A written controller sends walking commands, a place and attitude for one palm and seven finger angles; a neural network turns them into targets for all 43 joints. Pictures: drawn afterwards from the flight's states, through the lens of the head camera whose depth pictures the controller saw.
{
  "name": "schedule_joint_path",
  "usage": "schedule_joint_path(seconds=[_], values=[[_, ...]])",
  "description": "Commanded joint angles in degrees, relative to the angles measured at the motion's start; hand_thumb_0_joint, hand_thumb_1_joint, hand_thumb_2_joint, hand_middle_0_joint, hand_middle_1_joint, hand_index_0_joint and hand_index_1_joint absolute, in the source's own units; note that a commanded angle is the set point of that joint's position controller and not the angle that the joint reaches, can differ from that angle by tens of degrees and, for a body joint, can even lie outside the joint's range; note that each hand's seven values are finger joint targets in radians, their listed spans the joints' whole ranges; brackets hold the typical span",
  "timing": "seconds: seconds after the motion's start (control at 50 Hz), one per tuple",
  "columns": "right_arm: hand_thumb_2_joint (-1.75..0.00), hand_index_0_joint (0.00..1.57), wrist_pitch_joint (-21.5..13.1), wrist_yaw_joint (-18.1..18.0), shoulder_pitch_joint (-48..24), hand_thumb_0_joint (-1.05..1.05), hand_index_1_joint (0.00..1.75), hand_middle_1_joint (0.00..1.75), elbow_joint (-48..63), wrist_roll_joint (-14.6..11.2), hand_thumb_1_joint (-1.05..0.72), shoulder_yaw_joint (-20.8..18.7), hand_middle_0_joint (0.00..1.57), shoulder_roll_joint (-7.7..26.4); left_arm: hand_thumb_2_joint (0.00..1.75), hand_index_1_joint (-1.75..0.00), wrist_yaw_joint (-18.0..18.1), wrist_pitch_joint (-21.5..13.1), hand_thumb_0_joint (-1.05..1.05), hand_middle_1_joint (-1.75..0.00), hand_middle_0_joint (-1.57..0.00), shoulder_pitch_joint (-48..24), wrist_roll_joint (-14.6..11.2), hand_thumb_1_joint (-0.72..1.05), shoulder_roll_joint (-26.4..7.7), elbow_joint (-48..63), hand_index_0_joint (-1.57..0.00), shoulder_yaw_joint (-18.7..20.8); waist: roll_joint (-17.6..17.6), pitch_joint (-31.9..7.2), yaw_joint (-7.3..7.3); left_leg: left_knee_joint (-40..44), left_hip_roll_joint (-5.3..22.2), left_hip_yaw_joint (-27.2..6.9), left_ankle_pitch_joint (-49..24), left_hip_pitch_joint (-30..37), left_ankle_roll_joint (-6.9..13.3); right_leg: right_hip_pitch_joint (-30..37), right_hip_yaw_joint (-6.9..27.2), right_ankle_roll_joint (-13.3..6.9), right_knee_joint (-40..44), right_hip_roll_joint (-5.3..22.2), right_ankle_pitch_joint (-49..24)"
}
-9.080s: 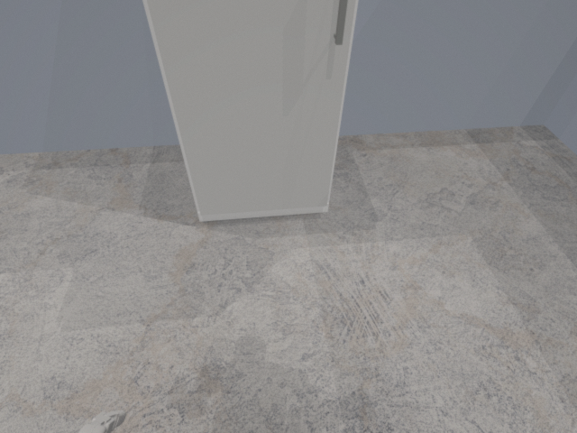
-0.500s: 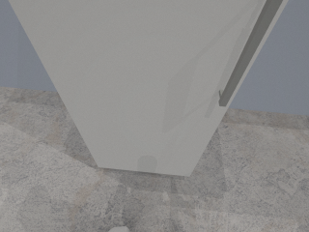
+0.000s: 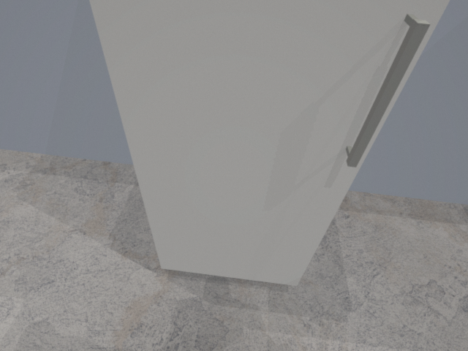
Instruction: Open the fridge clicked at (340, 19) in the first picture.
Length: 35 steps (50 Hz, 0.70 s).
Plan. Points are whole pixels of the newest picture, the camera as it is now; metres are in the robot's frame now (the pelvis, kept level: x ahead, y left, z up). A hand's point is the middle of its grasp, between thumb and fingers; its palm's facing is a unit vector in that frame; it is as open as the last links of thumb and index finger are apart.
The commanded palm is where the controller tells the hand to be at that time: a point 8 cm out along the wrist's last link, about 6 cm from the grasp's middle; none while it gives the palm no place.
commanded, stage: come to a stop and stand still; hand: right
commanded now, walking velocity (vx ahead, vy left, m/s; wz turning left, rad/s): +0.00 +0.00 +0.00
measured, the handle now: (376, 101) +0.52 -0.21 +0.21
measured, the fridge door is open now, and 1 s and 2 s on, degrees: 0 0 0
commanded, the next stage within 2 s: none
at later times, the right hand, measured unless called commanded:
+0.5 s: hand out of the picture +0.00 -0.19 -0.18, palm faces +0.04 +0.99 -0.16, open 7.4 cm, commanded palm none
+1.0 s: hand out of the picture -0.06 -0.22 -0.17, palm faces +0.09 +0.98 -0.18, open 7.4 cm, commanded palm none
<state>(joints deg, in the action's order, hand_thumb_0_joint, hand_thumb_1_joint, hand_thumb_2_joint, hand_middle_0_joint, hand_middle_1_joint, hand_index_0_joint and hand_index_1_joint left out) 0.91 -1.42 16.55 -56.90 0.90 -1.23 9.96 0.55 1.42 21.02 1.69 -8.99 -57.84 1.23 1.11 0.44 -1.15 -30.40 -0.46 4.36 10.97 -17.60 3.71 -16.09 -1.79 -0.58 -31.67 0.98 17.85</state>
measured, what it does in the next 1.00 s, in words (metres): shifts its weight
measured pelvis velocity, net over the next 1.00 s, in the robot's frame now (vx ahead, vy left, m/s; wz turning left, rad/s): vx -0.05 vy -0.04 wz -0.03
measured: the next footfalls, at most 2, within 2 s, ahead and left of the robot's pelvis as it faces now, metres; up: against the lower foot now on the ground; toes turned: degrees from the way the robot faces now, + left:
right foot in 1.40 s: -0.11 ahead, -0.14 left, +0.00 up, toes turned -5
left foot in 1.64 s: -0.05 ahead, +0.07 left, +0.00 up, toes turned -3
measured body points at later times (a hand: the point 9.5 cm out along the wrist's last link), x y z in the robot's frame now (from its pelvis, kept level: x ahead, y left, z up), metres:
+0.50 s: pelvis -0.02 -0.02 +0.00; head -0.04 -0.03 +0.45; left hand -0.06 +0.18 -0.16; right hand +0.00 -0.24 -0.16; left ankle +0.06 +0.08 -0.73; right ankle +0.05 -0.13 -0.73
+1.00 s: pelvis -0.05 -0.04 +0.00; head -0.06 -0.04 +0.45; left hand -0.02 +0.20 -0.15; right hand -0.06 -0.27 -0.16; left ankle +0.06 +0.07 -0.72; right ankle +0.04 -0.14 -0.73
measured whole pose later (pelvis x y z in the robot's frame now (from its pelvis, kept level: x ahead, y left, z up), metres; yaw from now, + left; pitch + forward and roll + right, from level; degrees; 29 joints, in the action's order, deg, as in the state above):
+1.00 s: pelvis -0.05 -0.04 +0.00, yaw -1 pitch -4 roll +0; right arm 0.9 0.0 18.0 -61.7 1.6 -2.2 9.4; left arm 1.4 0.2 16.1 1.7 -10.7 -60.2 1.8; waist 0.1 1.9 0.8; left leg -31.5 0.1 0.8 18.7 -20.6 1.1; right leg -19.0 -0.5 -2.4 -30.0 -2.5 14.4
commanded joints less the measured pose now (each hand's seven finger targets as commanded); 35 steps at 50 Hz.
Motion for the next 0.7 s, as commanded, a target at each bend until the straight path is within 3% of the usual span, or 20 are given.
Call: schedule_joint_path(seconds=[0.0, 0.02, 0.06, 0.12, 0.18, 0.3, 0.38, 0.5, 0.56, 0.68], values=[[-0.90, 0.20, -1.56, -0.47, -1.69, 0.00, 0.30, 0.30, 3.65, -0.02, -0.90, -1.80, 0.20, 7.87, 0.90, -0.30, 0.17, -1.00, 0.00, -0.30, -0.20, 6.63, -0.06, 0.90, -3.23, -0.05, -0.20, 0.44, -4.08, 2.23, -1.19, 16.02, 8.62, -12.17, 26.42, -8.24, 0.28, 3.88, 1.40, -0.80, 3.68, 0.51, 3.52], [-0.90, 0.20, -1.30, -0.43, -1.48, 0.00, 0.30, 0.30, 3.28, 0.00, -0.90, -1.88, 0.20, 7.69, 0.90, -0.30, 0.18, -1.00, 0.00, -0.30, -0.20, 6.72, 0.05, 0.90, -3.81, -0.09, -0.20, 0.45, -2.08, 3.89, -1.07, 15.52, 7.98, -12.05, 27.75, -9.26, -0.06, 1.67, 2.57, -1.13, 4.62, 0.86, 6.31], [-0.90, 0.20, -0.95, -0.30, -0.52, 0.00, 0.30, 0.30, 2.52, 0.12, -0.90, -2.02, 0.20, 7.80, 0.90, -0.30, 0.12, -0.86, 0.00, -0.30, -0.20, 6.88, 0.26, 0.90, -3.74, -0.52, -0.20, 0.47, -1.56, 5.60, -0.43, 14.77, 7.42, -11.63, 28.48, -8.21, -0.38, -2.42, 3.69, -1.42, 5.88, 1.11, 9.76], [-0.90, 0.20, -1.25, -0.13, 1.48, 0.00, 0.30, 0.30, 1.06, -0.03, -0.90, -1.90, 0.20, 6.61, 0.90, -0.30, 0.48, -1.33, 0.00, -0.30, -0.20, 7.07, 0.24, 0.90, -3.43, -1.09, -0.20, 0.23, -1.73, 4.25, 0.21, 12.24, 6.87, -11.66, 23.85, -4.29, -0.26, -4.25, 4.50, -1.47, 7.14, 1.25, 7.48], [-0.90, 0.20, -1.36, 0.17, 2.37, 0.00, 0.30, 0.30, 0.02, -0.10, -0.90, -1.73, 0.20, 5.99, 0.90, -0.30, 0.70, -1.69, 0.00, -0.30, -0.20, 6.83, 0.17, 0.90, -3.47, -1.49, -0.20, 0.10, -0.76, 4.02, 0.83, 11.68, 6.70, -11.57, 23.67, -2.56, -0.25, -6.31, 5.31, -1.52, 7.96, 1.53, 8.98], [-0.90, 0.20, -1.67, 0.05, 2.18, 0.00, 0.30, 0.30, -0.81, 0.00, -0.90, -1.48, 0.20, 5.79, 0.90, -0.30, 0.83, -1.95, 0.00, -0.30, -0.20, 7.59, -0.09, 0.90, -2.54, -2.64, -0.20, -0.15, -3.27, 4.86, 0.50, 13.27, 7.87, -12.46, 24.75, -3.44, 0.39, -5.66, 4.77, -1.20, 6.49, 1.27, 6.70], [-0.90, 0.20, -1.50, 0.10, 1.84, 0.00, 0.30, 0.30, -1.11, 0.00, -0.90, -1.53, 0.20, 5.22, 0.90, -0.30, 0.89, -2.02, 0.00, -0.30, -0.20, 7.66, 0.05, 0.90, -2.99, -2.72, -0.20, -0.02, -1.36, 5.67, 0.24, 11.89, 6.89, -11.13, 24.41, -5.04, -0.04, -5.83, 6.17, -1.51, 7.82, 1.73, 8.85], [-0.90, 0.20, -1.20, 0.30, 4.47, 0.00, 0.30, 0.30, -1.97, 0.33, -0.90, -1.06, 0.20, 2.77, 0.90, -0.30, 1.22, -2.54, 0.00, -0.30, -0.20, 2.47, 0.01, 0.90, -4.56, -1.44, -0.20, 0.38, 4.00, 5.48, 2.33, 4.92, 3.36, -6.58, 14.81, 3.47, -1.68, -12.57, 11.51, -2.64, 16.89, 5.14, 16.93], [-0.90, 0.20, -1.23, 0.46, 5.08, 0.00, 0.30, 0.30, -2.47, 0.48, -0.90, -0.98, 0.20, 2.16, 0.90, -0.30, 1.30, -2.42, 0.00, -0.30, -0.20, 0.36, -0.17, 0.90, -5.19, -0.84, -0.20, 0.65, 2.02, 5.48, 2.50, 4.31, 3.10, -6.62, 13.47, 5.09, -1.99, -13.87, 11.58, -2.70, 17.00, 4.93, 18.28], [-0.90, 0.20, -1.43, 0.45, 4.58, 0.00, 0.30, 0.30, -2.21, 0.62, -0.90, -1.24, 0.20, 3.19, 0.90, -0.30, 1.14, -1.93, 0.00, -0.30, -0.20, 0.28, -0.15, 0.90, -5.16, -0.64, -0.20, 1.02, -2.61, 4.90, 1.03, 8.99, 5.14, -10.38, 20.19, -1.96, -1.20, -7.60, 8.71, -2.01, 11.45, 2.15, 13.83]])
